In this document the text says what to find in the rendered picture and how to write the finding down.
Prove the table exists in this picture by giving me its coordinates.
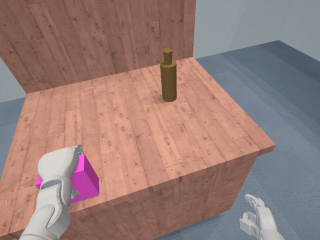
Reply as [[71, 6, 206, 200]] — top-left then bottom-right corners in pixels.
[[0, 0, 276, 240]]

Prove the robot left forearm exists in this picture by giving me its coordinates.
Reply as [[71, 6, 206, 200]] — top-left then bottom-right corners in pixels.
[[19, 176, 72, 240]]

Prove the robot right hand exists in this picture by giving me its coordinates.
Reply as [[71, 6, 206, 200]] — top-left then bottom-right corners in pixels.
[[239, 194, 278, 238]]

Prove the sponge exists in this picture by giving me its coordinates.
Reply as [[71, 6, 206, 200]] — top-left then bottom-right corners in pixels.
[[35, 154, 100, 204]]

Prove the robot right forearm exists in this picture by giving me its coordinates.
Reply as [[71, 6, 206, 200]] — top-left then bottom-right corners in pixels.
[[258, 228, 284, 240]]

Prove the robot left hand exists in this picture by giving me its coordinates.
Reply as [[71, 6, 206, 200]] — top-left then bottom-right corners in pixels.
[[38, 144, 84, 199]]

